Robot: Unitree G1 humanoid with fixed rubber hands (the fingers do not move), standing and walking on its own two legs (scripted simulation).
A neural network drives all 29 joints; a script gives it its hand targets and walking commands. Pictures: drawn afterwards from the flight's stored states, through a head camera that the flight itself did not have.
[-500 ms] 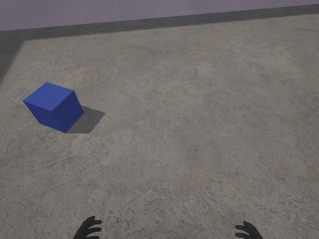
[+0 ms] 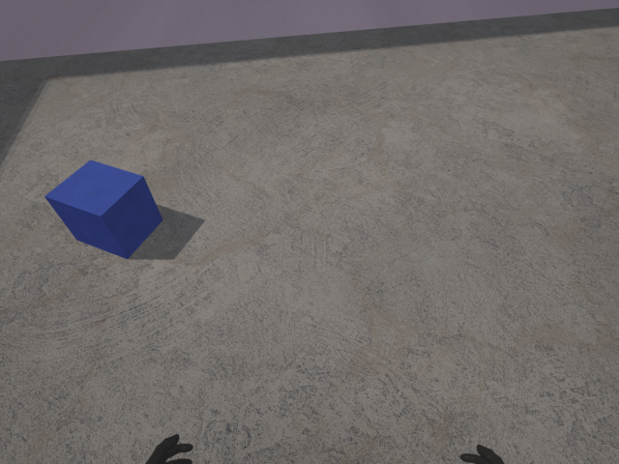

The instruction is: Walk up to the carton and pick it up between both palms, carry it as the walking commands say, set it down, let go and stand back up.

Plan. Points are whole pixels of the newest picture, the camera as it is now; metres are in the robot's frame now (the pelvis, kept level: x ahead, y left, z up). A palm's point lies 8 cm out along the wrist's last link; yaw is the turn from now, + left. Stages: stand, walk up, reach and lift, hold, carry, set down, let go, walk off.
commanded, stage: stand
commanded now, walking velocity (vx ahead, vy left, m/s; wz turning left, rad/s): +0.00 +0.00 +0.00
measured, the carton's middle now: (108, 209) +1.11 +0.89 -0.63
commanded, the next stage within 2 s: walk up in 0.76 s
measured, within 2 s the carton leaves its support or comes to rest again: neither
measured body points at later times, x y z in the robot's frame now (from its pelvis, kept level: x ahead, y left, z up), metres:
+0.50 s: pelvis +0.00 +0.00 +0.01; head +0.01 +0.00 +0.46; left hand +0.07 +0.24 -0.13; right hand +0.07 -0.24 -0.13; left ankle +0.00 +0.12 -0.73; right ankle +0.00 -0.12 -0.73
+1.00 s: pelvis +0.00 +0.00 +0.01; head +0.01 +0.00 +0.46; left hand +0.02 +0.24 -0.14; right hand +0.02 -0.23 -0.14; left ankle +0.00 +0.12 -0.71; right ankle +0.00 -0.12 -0.73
